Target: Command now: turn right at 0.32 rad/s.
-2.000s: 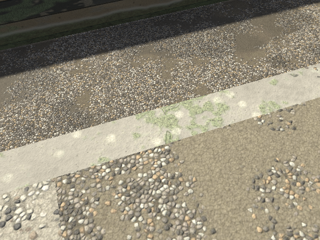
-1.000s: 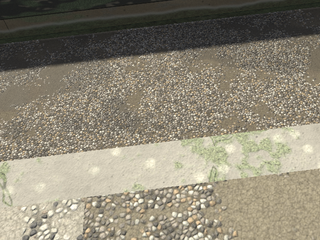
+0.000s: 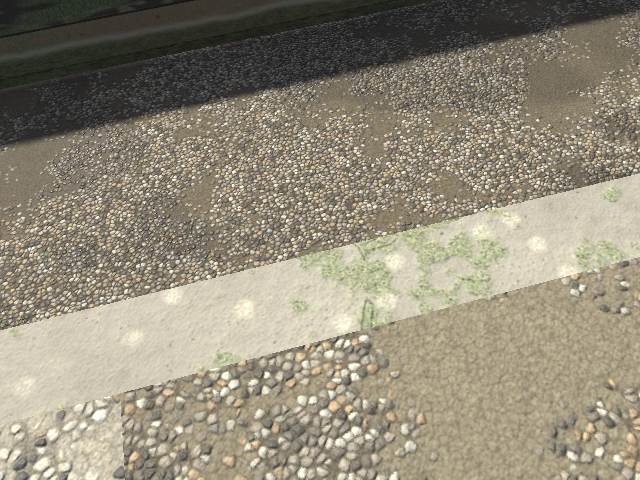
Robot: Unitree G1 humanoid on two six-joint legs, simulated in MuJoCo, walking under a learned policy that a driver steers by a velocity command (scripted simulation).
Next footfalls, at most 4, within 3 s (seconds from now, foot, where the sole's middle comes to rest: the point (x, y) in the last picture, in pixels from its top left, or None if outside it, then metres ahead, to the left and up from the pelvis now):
0.24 left None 0.05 0.13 -0.78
0.64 right None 0.16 -0.10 -0.78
1.14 left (335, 473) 0.47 0.05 -0.78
1.62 right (371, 382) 0.66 -0.03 -0.78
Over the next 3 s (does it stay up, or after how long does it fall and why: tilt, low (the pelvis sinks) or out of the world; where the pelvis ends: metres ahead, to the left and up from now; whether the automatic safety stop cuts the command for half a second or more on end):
stays up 0.53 0.05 -0.01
